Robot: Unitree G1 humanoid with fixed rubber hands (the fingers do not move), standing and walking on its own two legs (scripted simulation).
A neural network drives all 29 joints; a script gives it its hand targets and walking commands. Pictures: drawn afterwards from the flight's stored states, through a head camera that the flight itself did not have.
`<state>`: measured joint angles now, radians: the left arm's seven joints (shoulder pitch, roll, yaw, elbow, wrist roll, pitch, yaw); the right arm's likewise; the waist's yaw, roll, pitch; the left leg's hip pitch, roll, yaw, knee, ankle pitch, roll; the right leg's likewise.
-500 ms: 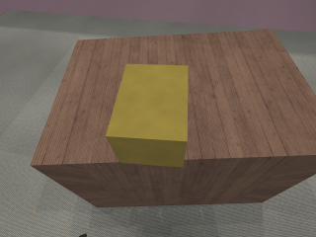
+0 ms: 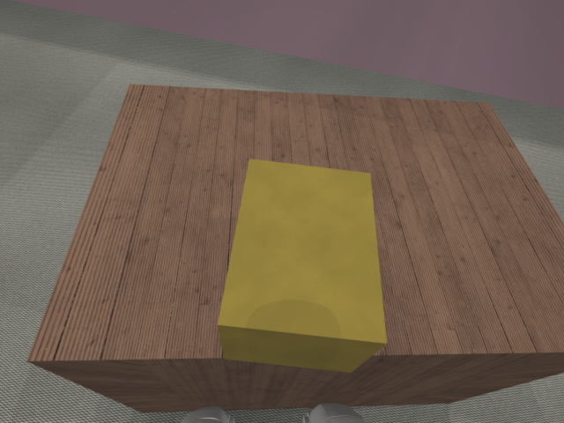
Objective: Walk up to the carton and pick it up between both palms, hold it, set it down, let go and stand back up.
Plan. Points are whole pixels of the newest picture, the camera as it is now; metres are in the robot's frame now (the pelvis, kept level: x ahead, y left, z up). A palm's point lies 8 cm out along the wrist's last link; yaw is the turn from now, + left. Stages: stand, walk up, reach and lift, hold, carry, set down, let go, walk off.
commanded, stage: walk up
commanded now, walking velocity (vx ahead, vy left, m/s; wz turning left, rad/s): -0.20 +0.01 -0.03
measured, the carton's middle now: (299, 263) +0.33 -0.03 +0.00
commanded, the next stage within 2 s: none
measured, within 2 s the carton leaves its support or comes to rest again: neither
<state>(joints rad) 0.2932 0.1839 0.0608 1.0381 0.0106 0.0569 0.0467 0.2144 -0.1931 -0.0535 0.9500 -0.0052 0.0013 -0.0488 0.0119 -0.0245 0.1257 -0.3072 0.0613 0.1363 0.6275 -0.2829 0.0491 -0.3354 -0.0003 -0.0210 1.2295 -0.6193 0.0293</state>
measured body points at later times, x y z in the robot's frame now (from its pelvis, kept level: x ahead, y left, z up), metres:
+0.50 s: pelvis -0.09 -0.08 +0.00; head -0.06 -0.11 +0.44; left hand -0.01 +0.18 -0.13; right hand -0.04 -0.37 -0.15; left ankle +0.02 +0.08 -0.70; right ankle -0.11 -0.21 -0.73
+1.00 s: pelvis -0.14 -0.07 +0.01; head -0.14 -0.06 +0.46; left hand -0.12 +0.17 -0.15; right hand -0.17 -0.33 -0.14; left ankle -0.20 +0.02 -0.73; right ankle -0.12 -0.20 -0.73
